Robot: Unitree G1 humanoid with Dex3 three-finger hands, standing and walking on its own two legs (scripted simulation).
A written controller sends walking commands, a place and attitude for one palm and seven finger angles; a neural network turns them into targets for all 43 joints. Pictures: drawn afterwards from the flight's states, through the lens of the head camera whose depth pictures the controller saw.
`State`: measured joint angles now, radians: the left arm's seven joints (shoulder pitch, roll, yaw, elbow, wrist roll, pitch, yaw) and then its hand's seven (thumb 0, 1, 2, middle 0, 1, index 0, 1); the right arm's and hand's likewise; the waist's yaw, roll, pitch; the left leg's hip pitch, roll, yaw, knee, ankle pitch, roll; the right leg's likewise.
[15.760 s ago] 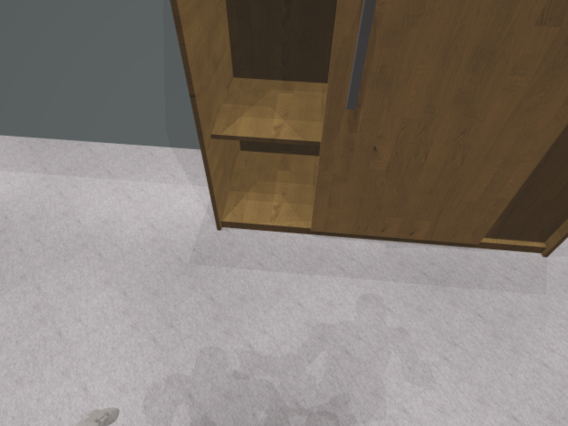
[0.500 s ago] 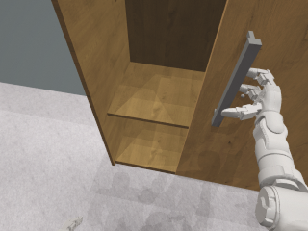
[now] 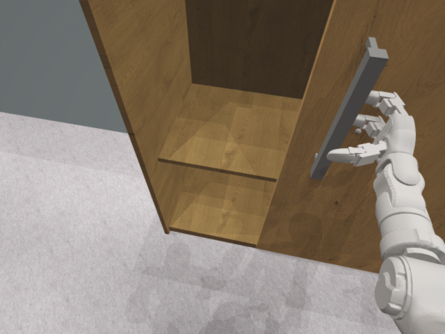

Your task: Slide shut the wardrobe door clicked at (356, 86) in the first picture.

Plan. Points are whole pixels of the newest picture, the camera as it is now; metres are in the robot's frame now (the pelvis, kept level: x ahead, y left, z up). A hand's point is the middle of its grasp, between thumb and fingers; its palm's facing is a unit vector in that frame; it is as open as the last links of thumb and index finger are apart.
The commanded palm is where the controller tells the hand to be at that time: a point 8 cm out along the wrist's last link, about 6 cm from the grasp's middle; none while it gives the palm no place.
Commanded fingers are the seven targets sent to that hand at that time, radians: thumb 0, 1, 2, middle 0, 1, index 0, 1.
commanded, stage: slide the fingers in behind the handle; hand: right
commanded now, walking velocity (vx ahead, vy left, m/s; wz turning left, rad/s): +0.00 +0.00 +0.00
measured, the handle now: (338, 120) +0.51 -0.14 +0.11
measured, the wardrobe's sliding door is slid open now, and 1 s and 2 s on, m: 0.41 0.41 0.41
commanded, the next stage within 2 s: grip the handle and tug to test in 1.64 s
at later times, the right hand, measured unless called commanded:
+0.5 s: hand (343, 133) +0.46 -0.14 +0.13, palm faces +0.07 +1.00 +0.00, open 13.9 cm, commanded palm +0.43 -0.19 +0.12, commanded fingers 0.00 0.50 -0.30 0.30 1.20 0.30 1.20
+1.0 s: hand (331, 133) +0.46 -0.12 +0.13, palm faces +0.08 +1.00 +0.00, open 13.9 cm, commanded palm +0.43 -0.17 +0.12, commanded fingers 0.00 0.50 -0.30 0.30 1.20 0.30 1.20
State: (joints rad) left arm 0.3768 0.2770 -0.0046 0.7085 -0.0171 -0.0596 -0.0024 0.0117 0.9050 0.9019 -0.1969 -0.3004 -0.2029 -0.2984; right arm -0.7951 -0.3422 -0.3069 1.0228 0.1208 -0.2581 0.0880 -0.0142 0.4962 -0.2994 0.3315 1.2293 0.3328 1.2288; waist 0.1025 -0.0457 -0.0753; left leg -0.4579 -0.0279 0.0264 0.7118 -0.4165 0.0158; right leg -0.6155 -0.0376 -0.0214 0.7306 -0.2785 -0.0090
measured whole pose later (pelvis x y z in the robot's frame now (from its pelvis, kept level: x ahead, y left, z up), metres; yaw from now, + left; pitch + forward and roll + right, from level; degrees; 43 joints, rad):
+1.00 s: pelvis +0.01 +0.01 +0.00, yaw +0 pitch +8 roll +1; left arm 0.34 0.26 0.00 0.70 -0.02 -0.06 -0.01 0.01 0.90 0.90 -0.20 -0.30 -0.20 -0.30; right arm -0.70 -0.21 -0.23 0.86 0.11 -0.21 -0.02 -0.01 0.50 -0.30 0.30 1.20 0.31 1.20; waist 0.09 -0.05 -0.07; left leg -0.41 -0.03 0.02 0.69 -0.42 0.02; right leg -0.56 -0.04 -0.03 0.71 -0.28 0.00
